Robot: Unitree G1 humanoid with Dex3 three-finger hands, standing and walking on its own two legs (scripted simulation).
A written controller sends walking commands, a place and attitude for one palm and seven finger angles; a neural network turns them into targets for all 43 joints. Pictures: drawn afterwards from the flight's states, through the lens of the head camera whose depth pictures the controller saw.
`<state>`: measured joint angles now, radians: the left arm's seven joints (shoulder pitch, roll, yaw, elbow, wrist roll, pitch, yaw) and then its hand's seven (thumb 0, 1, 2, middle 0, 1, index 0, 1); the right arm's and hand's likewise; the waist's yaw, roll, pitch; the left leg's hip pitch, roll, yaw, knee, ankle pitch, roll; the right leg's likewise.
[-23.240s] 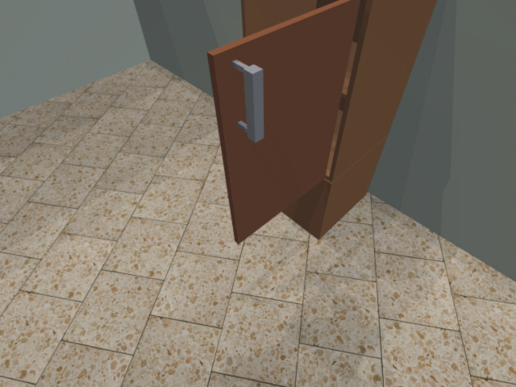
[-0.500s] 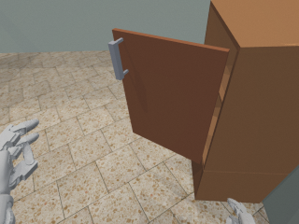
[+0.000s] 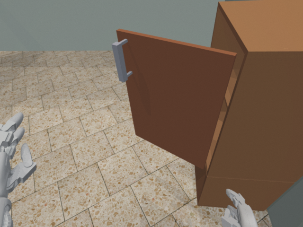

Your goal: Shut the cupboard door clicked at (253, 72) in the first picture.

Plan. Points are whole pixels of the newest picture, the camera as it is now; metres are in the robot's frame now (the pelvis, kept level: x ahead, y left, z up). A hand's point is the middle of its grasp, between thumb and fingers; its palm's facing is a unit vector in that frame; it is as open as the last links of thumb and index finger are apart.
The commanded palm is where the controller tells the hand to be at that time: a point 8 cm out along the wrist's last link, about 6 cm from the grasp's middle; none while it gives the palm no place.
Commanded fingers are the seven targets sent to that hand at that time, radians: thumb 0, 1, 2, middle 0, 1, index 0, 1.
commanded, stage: step back with the hand held close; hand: left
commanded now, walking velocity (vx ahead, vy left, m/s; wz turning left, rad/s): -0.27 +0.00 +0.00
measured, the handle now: (124, 60) +0.63 +0.18 +0.15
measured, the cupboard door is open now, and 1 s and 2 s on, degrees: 62 62 62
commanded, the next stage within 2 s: stop stepping back and stand still in 0.96 s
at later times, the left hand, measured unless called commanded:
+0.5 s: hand out of the picture +0.14 +0.31 +0.16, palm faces +0.39 -0.79 -0.48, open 7.4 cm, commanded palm +0.08 +0.34 +0.17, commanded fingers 0.00 0.90 0.90 -0.20 -0.30 -0.20 -0.30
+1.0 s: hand out of the picture +0.00 +0.34 +0.18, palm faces +0.52 -0.75 -0.41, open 7.4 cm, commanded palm -0.07 +0.37 +0.17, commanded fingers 0.00 0.90 0.90 -0.20 -0.30 -0.20 -0.30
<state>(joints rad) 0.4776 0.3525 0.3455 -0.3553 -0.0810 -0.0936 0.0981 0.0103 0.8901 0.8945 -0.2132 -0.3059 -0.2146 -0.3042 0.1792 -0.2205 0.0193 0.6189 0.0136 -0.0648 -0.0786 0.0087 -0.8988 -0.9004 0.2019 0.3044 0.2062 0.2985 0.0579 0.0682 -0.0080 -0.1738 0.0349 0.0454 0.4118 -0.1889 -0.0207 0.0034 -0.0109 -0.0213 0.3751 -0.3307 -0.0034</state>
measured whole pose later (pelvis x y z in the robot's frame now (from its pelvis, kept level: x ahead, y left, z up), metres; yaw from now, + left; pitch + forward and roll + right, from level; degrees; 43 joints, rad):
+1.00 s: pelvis -0.18 +0.06 -0.03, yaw +6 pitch +0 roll -4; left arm 0.46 0.48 0.48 -0.51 -0.09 -0.27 0.15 0.01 0.89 0.89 -0.21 -0.30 -0.21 -0.30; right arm 0.20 -0.18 0.00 0.59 0.01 -0.12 -0.05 0.01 -0.90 -0.90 0.20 0.30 0.21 0.30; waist -0.01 0.03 0.01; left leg -0.57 0.07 0.15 0.50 -0.04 0.06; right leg -0.27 0.07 -0.06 0.70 -0.54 -0.02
